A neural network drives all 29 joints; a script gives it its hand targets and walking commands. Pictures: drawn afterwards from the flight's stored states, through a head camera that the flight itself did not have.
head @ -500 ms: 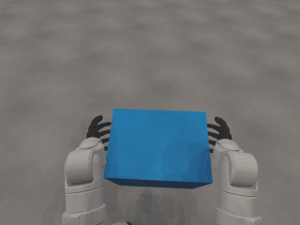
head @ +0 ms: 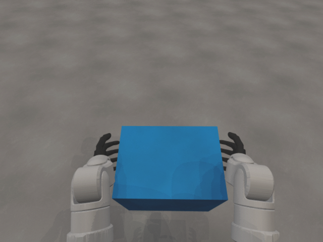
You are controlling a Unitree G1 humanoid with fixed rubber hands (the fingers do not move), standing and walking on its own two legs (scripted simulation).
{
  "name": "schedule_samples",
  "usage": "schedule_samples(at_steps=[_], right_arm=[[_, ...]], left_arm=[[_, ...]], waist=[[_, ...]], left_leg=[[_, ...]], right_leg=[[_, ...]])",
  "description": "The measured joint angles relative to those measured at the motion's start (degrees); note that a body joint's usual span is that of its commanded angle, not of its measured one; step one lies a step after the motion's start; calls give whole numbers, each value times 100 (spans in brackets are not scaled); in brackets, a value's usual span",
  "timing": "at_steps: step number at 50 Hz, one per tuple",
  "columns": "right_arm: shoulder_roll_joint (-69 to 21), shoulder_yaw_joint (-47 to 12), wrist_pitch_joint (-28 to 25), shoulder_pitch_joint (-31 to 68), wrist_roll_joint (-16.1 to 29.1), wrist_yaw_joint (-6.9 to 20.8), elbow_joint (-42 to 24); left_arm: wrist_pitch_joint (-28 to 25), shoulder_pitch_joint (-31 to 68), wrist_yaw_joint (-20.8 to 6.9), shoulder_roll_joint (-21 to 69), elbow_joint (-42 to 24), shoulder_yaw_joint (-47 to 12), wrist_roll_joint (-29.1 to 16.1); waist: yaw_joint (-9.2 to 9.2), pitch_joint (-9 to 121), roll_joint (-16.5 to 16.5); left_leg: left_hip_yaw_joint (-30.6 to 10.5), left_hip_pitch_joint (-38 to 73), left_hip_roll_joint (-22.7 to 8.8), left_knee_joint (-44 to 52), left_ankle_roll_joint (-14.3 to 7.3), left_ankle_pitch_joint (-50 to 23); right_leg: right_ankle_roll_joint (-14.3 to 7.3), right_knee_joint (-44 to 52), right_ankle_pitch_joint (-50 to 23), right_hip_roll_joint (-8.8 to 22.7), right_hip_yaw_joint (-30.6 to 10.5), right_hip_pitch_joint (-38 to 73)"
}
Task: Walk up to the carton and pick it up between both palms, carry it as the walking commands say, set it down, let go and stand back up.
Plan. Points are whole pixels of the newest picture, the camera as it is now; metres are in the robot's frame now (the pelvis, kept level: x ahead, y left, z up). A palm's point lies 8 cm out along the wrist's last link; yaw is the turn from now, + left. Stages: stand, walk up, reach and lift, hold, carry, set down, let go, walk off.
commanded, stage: carry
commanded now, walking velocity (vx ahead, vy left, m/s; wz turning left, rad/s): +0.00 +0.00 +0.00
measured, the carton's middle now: (168, 172) +0.30 +0.00 -0.01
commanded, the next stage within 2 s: none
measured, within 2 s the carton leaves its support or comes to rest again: neither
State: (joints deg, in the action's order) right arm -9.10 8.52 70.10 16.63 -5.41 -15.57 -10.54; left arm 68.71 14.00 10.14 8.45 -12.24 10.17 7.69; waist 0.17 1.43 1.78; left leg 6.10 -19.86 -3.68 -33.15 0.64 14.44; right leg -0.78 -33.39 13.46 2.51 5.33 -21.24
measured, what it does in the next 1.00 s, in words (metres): stands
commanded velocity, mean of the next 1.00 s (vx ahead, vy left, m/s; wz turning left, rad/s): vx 0.00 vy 0.00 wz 0.00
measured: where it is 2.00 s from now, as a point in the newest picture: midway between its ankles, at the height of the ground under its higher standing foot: outside the picture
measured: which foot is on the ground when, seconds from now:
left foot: down 0.00-1.00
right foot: down 0.00-1.00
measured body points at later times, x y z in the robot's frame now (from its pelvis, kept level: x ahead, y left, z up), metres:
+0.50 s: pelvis -0.04 +0.02 +0.00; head -0.04 +0.03 +0.45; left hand +0.26 +0.18 +0.06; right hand +0.25 -0.14 +0.07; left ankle +0.03 +0.13 -0.73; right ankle +0.04 -0.11 -0.73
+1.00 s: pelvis -0.01 +0.02 +0.00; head -0.01 +0.03 +0.45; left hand +0.29 +0.18 +0.03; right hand +0.29 -0.13 +0.04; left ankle +0.03 +0.13 -0.73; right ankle +0.04 -0.11 -0.73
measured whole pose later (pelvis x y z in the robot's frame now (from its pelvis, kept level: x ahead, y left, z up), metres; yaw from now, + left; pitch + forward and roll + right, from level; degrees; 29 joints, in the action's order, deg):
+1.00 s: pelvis -0.01 +0.02 +0.00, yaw +0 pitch +2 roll +0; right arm -8.4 9.0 57.4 14.0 -10.0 -11.0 1.8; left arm 56.5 14.1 5.2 8.5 2.4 10.6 12.8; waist -0.3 3.6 0.9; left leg 6.3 -20.6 -2.4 -32.8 -1.4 13.9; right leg 0.9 -30.8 11.4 3.6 5.2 -20.8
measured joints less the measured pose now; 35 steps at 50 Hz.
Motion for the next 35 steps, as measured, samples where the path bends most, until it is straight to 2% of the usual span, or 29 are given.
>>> schedule_samples(at_steps=[5,15,19,24,29,35], right_arm=[[3,37,-25,-15,-158,136,137],[25,48,10,-96,-87,1,145],[25,29,7,-94,-53,-64,148],[24,-6,-1,-90,-17,-108,125],[29,-20,-81,-111,-43,-20,120],[11,30,-275,-39,-187,115,309]], left_arm=[[37,96,68,20,188,39,-35],[-24,157,-54,34,447,43,63],[-64,162,-152,35,496,58,141],[-84,116,-124,24,441,66,89],[-88,75,-41,15,329,35,21],[-281,165,-195,36,536,99,182]], waist=[[84,68,-84],[-103,212,-82],[-131,200,-92],[-98,190,-89],[-55,141,-100],[-26,139,-93]], left_leg=[[-5,-7,34,43,-50,-144],[42,-172,81,120,-151,-341],[57,-233,80,122,-177,-365],[58,-313,92,91,-192,-362],[47,-277,89,101,-204,-328],[36,-230,95,51,-206,-245]], right_leg=[[10,86,-162,29,8,21],[33,264,-424,64,-29,-106],[47,276,-418,63,-42,-164],[66,310,-541,75,-45,-220],[103,346,-489,70,-34,-164],[124,305,-413,80,-27,-108]])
